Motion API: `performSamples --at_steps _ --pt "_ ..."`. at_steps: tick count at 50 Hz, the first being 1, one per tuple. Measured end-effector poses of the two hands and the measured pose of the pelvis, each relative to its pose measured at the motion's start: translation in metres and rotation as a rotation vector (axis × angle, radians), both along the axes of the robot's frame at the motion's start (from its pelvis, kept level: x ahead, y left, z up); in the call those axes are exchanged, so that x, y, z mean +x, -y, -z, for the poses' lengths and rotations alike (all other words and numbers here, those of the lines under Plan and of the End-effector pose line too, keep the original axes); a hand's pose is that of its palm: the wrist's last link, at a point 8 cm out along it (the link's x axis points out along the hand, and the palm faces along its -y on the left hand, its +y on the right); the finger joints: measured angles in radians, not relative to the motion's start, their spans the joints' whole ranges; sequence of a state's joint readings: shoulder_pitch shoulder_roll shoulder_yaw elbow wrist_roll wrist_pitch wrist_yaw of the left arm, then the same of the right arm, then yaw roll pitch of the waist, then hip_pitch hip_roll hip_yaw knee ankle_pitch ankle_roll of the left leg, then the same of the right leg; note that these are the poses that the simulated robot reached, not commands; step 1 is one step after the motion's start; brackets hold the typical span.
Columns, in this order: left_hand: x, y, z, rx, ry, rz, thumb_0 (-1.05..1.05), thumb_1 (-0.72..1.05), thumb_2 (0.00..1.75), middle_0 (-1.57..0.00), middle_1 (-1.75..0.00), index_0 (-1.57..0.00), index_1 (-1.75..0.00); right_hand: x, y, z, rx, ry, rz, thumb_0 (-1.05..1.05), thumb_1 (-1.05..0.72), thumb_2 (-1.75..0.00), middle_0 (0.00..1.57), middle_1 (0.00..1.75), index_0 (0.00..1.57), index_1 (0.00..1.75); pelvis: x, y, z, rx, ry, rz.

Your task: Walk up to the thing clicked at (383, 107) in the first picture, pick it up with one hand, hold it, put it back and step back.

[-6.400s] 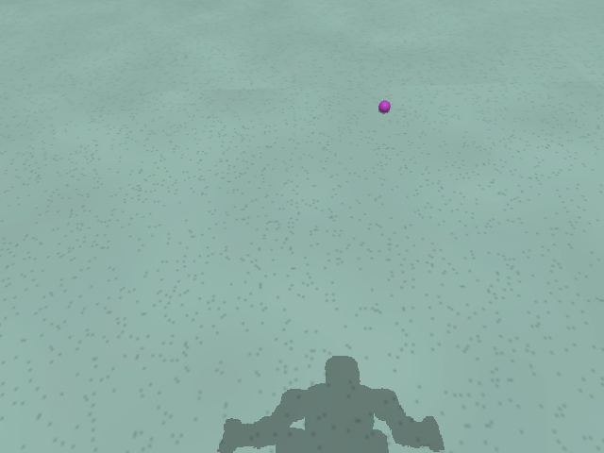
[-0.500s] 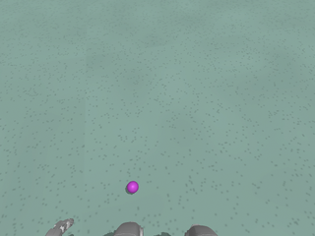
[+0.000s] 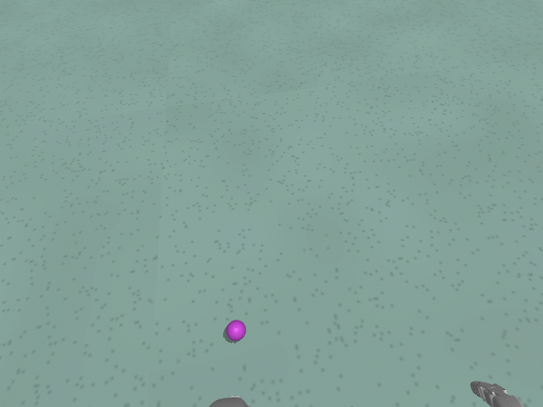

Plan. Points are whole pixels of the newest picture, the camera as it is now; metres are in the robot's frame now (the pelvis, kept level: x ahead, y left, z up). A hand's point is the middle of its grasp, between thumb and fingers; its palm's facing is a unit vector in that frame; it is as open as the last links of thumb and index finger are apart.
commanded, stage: walk up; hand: left
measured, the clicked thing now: (236, 330) +0.44 +0.19 -0.72
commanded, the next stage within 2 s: none
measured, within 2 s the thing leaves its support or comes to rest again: neither
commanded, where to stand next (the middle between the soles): +0.06 -0.02 m, yaw +1 degrees
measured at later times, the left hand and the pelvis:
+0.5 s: hand out of the picture +0.10 +0.26 -0.14, palm faces +0.01 -0.95 -0.33, open 7.4 cm; pelvis +0.01 +0.01 +0.02, yaw +1 degrees
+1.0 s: hand out of the picture +0.07 +0.27 -0.15, palm faces +0.04 -0.93 -0.36, open 7.4 cm; pelvis -0.01 +0.00 +0.01, yaw +1 degrees
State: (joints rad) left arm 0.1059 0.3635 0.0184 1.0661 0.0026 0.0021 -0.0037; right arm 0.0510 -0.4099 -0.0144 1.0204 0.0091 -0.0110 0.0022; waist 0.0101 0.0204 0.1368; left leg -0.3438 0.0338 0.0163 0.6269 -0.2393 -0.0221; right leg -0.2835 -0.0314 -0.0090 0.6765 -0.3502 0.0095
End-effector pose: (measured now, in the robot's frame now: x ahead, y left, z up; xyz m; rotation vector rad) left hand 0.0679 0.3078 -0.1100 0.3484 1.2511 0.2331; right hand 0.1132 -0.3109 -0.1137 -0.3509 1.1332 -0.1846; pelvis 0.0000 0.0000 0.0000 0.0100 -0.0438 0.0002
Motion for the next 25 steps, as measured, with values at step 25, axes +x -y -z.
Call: performSamples --at_steps 25 --pt "0.025 0.001 -0.011 -0.059 0.044 -0.014 0.0 0.9 0.9 -0.2 -0.3 -0.21 -0.3 -0.017 -0.022 -0.016 0.023 -0.065 0.022 0.01 -0.9 -0.9 0.2 0.3 0.2 0.3 0.006 -0.008 -0.019 -0.02 -0.008 -0.014"
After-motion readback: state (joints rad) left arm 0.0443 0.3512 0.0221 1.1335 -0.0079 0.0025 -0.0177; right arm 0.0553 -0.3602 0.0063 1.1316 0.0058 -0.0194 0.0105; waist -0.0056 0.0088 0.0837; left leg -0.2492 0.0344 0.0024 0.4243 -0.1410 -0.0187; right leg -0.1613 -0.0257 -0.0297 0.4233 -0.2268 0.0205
